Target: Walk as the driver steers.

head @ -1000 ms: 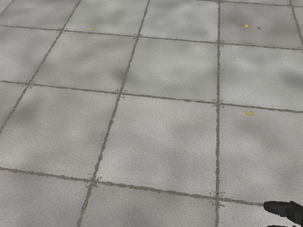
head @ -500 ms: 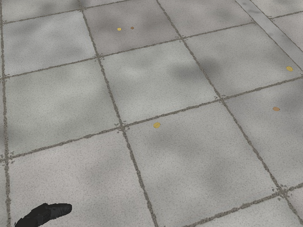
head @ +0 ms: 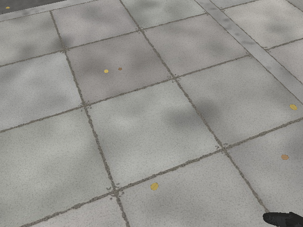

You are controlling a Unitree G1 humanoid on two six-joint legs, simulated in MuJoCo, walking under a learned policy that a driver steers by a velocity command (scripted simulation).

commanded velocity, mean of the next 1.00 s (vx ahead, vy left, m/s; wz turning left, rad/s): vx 0.50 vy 0.00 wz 0.32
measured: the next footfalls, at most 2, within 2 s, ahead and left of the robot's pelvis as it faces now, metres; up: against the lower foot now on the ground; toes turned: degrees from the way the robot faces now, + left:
left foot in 0.02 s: +0.18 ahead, +0.12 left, +0.00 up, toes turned -1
right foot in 0.50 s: +0.44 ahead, -0.11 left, +0.00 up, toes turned +9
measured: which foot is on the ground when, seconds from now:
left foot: up 0.00-0.00, down 0.02-0.52, up 0.54-1.00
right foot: down 0.00-0.04, up 0.06-0.48, down 0.50-1.00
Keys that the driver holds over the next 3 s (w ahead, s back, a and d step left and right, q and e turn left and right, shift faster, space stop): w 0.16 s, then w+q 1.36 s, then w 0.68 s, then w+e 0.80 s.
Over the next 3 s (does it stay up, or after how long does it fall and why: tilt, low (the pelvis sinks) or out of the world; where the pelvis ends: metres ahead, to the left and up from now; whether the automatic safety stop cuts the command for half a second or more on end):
stays up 1.37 0.78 0.00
